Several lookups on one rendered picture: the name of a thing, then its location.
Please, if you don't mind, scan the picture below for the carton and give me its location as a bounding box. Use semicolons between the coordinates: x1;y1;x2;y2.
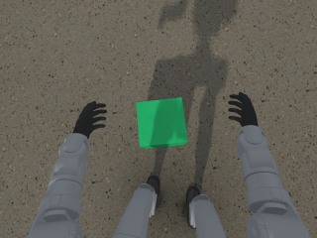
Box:
136;97;188;149

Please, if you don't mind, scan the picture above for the left robot shin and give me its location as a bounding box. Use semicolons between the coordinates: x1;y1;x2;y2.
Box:
134;183;155;194

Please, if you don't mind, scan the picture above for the left robot forearm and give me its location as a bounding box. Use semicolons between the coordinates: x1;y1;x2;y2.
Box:
27;133;89;238

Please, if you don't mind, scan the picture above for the robot left upper arm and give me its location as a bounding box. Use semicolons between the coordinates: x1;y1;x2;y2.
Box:
28;219;82;238

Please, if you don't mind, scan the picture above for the right robot forearm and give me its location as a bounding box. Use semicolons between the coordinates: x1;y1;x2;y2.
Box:
237;125;311;238

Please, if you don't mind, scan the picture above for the robot right hand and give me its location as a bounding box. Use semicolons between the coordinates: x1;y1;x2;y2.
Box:
228;91;259;127

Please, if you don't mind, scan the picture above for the right robot thigh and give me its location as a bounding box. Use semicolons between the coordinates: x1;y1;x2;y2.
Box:
189;199;227;238

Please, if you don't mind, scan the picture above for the robot right upper arm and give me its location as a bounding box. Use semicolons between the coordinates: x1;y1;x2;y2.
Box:
247;212;309;238

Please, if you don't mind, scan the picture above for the robot left hand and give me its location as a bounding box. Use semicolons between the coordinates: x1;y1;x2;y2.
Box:
72;101;107;140

